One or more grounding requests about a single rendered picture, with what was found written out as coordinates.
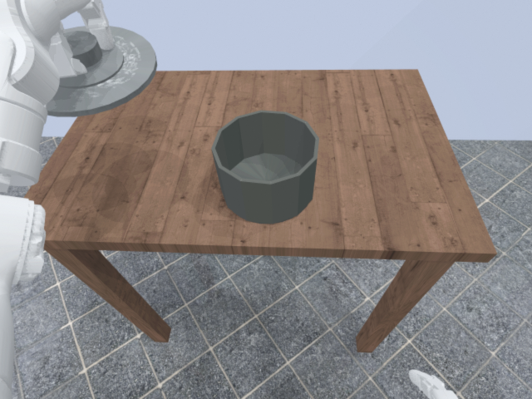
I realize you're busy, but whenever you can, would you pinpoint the robot left hand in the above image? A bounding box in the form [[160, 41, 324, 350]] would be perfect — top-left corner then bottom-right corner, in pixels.
[[49, 0, 114, 78]]

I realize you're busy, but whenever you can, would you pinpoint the robot left upper arm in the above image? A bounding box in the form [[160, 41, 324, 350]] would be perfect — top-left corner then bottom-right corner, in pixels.
[[0, 195, 46, 399]]

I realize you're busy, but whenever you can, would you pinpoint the table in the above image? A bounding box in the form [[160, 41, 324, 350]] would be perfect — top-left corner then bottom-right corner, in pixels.
[[24, 69, 497, 353]]

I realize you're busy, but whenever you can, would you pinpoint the pot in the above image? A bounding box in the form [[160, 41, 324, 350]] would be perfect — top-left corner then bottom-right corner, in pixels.
[[211, 111, 319, 224]]

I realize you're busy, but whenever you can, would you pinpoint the knob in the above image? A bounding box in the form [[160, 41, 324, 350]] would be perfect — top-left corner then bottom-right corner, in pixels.
[[63, 31, 102, 68]]

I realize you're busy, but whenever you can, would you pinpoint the lid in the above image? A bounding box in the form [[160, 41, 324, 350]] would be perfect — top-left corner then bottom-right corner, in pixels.
[[47, 26, 157, 117]]

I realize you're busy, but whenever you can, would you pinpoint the robot right hand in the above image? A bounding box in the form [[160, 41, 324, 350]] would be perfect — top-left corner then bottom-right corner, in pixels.
[[409, 370, 458, 399]]

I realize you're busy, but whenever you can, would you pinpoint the robot left forearm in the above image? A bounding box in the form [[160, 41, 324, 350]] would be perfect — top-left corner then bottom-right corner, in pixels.
[[0, 0, 60, 193]]

